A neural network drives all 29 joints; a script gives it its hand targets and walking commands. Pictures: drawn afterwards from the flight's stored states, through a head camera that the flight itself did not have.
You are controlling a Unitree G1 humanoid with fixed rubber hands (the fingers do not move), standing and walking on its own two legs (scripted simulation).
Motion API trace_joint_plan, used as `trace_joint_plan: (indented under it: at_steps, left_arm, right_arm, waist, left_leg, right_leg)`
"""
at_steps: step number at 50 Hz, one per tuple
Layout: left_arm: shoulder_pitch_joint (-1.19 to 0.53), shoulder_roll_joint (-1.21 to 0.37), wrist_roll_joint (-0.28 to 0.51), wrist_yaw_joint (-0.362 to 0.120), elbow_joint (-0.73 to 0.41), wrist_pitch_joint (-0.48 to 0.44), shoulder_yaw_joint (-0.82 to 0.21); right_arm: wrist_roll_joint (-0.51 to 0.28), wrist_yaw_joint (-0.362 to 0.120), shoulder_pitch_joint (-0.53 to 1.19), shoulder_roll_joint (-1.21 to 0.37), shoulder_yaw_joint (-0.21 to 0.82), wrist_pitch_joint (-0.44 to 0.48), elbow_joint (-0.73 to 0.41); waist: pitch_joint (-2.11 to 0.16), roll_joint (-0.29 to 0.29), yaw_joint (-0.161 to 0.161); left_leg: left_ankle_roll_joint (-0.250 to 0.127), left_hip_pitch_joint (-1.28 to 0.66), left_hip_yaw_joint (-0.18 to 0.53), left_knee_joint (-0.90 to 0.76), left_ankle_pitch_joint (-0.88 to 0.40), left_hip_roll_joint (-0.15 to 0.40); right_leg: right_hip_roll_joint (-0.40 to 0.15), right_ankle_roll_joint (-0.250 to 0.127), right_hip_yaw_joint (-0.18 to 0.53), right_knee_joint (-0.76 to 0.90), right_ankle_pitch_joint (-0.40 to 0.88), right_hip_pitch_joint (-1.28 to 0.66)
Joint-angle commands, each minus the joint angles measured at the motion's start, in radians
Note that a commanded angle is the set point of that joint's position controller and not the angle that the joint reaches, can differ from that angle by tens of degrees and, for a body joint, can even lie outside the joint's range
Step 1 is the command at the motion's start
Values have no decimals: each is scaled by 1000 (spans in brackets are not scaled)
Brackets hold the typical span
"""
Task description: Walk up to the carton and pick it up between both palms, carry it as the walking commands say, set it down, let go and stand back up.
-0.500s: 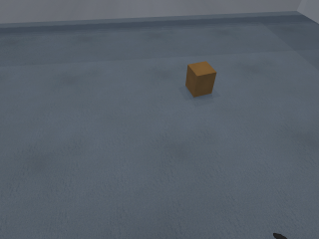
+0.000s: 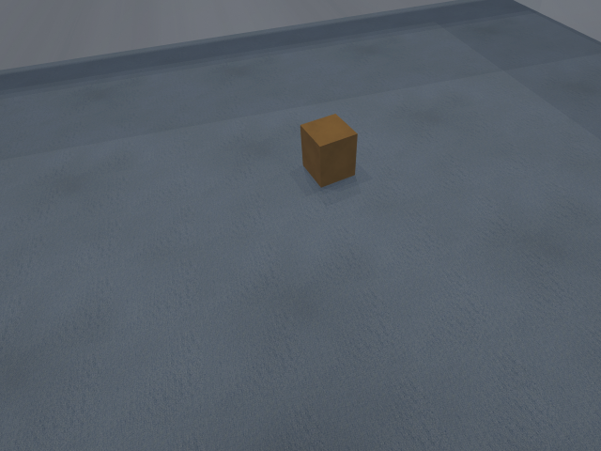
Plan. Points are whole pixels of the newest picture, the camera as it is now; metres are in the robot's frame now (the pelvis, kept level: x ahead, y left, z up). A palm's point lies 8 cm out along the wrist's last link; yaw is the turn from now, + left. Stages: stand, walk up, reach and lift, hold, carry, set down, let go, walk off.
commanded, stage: walk up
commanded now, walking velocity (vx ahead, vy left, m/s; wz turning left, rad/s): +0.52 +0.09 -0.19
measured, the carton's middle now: (328, 150) +1.59 -0.09 -0.64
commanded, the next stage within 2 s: none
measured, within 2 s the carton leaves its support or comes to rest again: neither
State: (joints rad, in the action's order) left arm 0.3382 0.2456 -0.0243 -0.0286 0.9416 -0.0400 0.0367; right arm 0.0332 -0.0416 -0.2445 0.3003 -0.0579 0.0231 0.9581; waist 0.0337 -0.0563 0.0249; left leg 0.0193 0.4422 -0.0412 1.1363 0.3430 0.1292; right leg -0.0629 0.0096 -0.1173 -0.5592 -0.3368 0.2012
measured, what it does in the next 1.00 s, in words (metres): walks ahead: left foot, then right foot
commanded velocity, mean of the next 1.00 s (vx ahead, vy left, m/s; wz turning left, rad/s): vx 0.50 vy -0.01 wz -0.05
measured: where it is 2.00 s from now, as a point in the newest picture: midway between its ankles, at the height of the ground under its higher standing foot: (330, 268)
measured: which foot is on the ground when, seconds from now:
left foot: up 0.00-0.28, down 0.30-0.84, up 0.86-1.00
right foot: down 0.00-0.30, up 0.32-0.82, down 0.84-1.00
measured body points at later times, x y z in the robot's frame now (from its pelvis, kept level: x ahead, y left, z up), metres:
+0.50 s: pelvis +0.27 +0.06 +0.01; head +0.30 +0.08 +0.46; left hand +0.33 +0.31 -0.15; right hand +0.29 -0.22 -0.11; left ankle +0.30 +0.14 -0.73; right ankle +0.22 -0.10 -0.63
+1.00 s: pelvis +0.51 -0.05 +0.01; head +0.54 -0.08 +0.46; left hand +0.60 +0.21 -0.11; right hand +0.51 -0.30 -0.15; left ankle +0.46 +0.12 -0.63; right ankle +0.54 -0.14 -0.73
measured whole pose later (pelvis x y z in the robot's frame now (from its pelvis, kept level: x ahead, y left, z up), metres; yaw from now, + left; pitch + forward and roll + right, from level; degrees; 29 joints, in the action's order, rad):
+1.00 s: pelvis +0.51 -0.05 +0.01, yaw -3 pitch +0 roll +1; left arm 0.21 0.22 -0.02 -0.02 0.98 -0.08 0.06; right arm 0.03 -0.02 -0.31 0.23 -0.07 0.04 1.01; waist 0.05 -0.05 -0.01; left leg 0.01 0.45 -0.04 1.16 0.26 0.13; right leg -0.06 -0.04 -0.17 -0.46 -0.20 0.27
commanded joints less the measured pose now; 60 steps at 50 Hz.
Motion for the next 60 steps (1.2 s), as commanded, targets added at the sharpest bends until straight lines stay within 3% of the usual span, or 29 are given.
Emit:
trace_joint_plan:
  at_steps: [1,3,9,12,13,14,15,16,17,18,19,21,23,24,27,32,35,37,39,41,42,43,44,45,46,47,49,52,60]
  left_arm:
    - [-5,176,8,9,-58,-36,43]
    - [59,153,5,13,-30,-42,36]
    - [151,142,-4,27,10,-35,41]
    - [122,170,2,36,13,-34,51]
    - [110,181,9,37,15,-36,55]
    - [102,176,20,36,20,-35,54]
    - [142,136,25,38,40,-30,38]
    - [167,53,26,35,15,-36,22]
    - [175,71,25,34,-1,-34,40]
    - [114,91,15,31,10,-35,45]
    - [65,71,9,24,12,-37,40]
    - [46,41,0,12,28,-20,37]
    - [56,40,-10,-2,48,14,46]
    - [35,32,-11,-10,45,27,40]
    - [-86,12,-18,-30,11,50,27]
    - [-278,4,-11,-55,-50,53,19]
    - [-373,-7,9,-53,-86,25,8]
    - [-388,10,6,-48,-87,19,15]
    - [-364,22,2,-38,-85,6,18]
    - [-179,65,-7,-17,-31,-15,33]
    - [10,140,-21,-2,25,-30,64]
    - [146,260,-40,12,48,-41,99]
    - [188,295,-19,14,51,-32,91]
    - [97,233,-10,16,35,-30,74]
    - [0,160,-2,16,23,-37,63]
    - [-66,106,4,15,12,-42,54]
    - [-75,58,9,14,18,-54,34]
    - [18,70,9,17,55,-65,23]
    - [120,75,8,31,99,-61,25]
  right_arm:
    - [-7,-20,76,45,-19,6,-97]
    - [-10,-24,121,21,-13,-8,-119]
    - [-14,-39,306,-24,15,-7,-189]
    - [-14,-30,266,-16,5,2,-178]
    - [-13,-23,194,-2,-6,6,-155]
    - [-4,-13,64,20,-21,15,-110]
    - [12,3,-121,83,-47,33,-60]
    - [24,22,-261,216,-84,42,-35]
    - [-14,23,-253,266,-89,41,-46]
    - [-14,23,-162,213,-59,39,-61]
    - [-13,22,-74,135,-38,43,-64]
    - [-18,25,-6,38,-22,61,-54]
    - [-30,34,-76,47,-27,67,-27]
    - [-30,39,-95,50,-28,69,-19]
    - [-24,46,-133,40,-22,69,-12]
    - [-18,56,-223,40,-33,66,-1]
    - [-12,43,-220,20,-29,72,15]
    - [-9,45,-245,50,-40,66,30]
    - [-13,52,-261,68,-48,58,45]
    - [-15,53,-244,63,-42,51,47]
    - [-7,51,-233,25,-25,53,27]
    - [-17,46,-255,-64,13,60,-1]
    - [-15,49,-275,-15,4,47,20]
    - [-15,49,-219,1,-4,45,29]
    - [-14,42,-174,-15,-12,46,42]
    - [-11,34,-169,-30,-19,39,49]
    - [0,18,-179,-48,-22,6,49]
    - [6,2,-103,-46,-18,-23,6]
    - [-6,-22,199,-60,-1,-16,-94]
  waist:
    - [97,169,23]
    - [87,184,37]
    - [95,231,61]
    - [55,235,25]
    - [9,224,-2]
    - [-72,184,-51]
    - [-194,109,-114]
    - [-265,-221,-140]
    - [-324,-212,-109]
    - [-238,-117,-91]
    - [-134,-68,-61]
    - [-55,-34,-6]
    - [-56,0,12]
    - [-55,-18,11]
    - [-5,-96,-16]
    - [84,-83,-60]
    - [114,-192,-83]
    - [118,-151,-91]
    - [98,-98,-72]
    - [-34,-1,13]
    - [-167,104,84]
    - [-261,365,110]
    - [-347,218,67]
    - [-249,166,38]
    - [-101,148,12]
    - [-39,152,-6]
    - [-3,196,-22]
    - [17,206,-16]
    - [118,196,45]
  left_leg:
    - [31,191,26,-70,-115,39]
    - [43,194,-9,-171,-149,11]
    - [33,138,-69,-482,-250,-27]
    - [4,-18,-108,-570,-204,-66]
    - [-8,-118,-137,-586,-184,-82]
    - [-29,-281,-164,-619,-184,-101]
    - [-53,-588,-52,-587,-168,-33]
    - [-90,-754,430,-761,-40,279]
    - [-134,-710,678,-897,12,413]
    - [-149,-582,586,-902,66,357]
    - [-144,-450,438,-910,42,283]
    - [-126,-299,266,-909,-140,205]
    - [-107,-286,223,-864,-433,214]
    - [-96,-290,185,-849,-513,205]
    - [-95,-285,111,-891,-426,180]
    - [-80,-343,44,-968,-304,181]
    - [-88,-269,-69,-1028,-155,96]
    - [-106,-313,-53,-995,-215,136]
    - [-115,-372,-29,-924,-355,174]
    - [-92,-315,-92,-614,-498,125]
    - [-65,-129,-106,-328,-395,72]
    - [-11,204,-92,-4,122,-95]
    - [-28,261,69,161,176,-53]
    - [-37,262,106,204,113,-2]
    - [-30,238,88,151,16,42]
    - [-21,174,75,92,-71,58]
    - [-13,112,33,48,-147,44]
    - [0,155,8,-30,-208,34]
    - [45,210,-35,-384,-339,8]
  right_leg:
    - [-252,-126,284,408,67,-32]
    - [-233,-124,218,397,226,-75]
    - [-223,-119,131,408,343,-147]
    - [-221,-98,96,319,518,-142]
    - [-211,-90,79,237,596,-142]
    - [-158,-76,28,69,621,-125]
    - [-85,-55,19,-222,442,51]
    - [50,-15,49,-542,-137,351]
    - [23,-39,158,-717,-205,422]
    - [-21,-53,204,-772,-125,428]
    - [-48,-57,197,-756,-29,424]
    - [-79,-32,163,-693,56,363]
    - [-69,-8,155,-678,89,345]
    - [-67,-1,152,-661,116,360]
    - [-68,13,131,-588,230,426]
    - [-67,34,96,-355,331,500]
    - [-31,31,12,-94,301,280]
    - [-19,25,-24,-46,232,258]
    - [-2,3,-43,8,162,234]
    - [32,-38,-73,110,162,-34]
    - [-65,-77,53,111,120,-300]
    - [-378,-128,543,237,10,-512]
    - [-512,-141,768,317,-23,-487]
    - [-448,-147,667,315,-27,-374]
    - [-381,-135,483,325,29,-221]
    - [-317,-110,358,345,75,-119]
    - [-249,-81,216,360,226,-41]
    - [-241,-72,160,357,335,-55]
    - [-225,-87,95,448,270,-142]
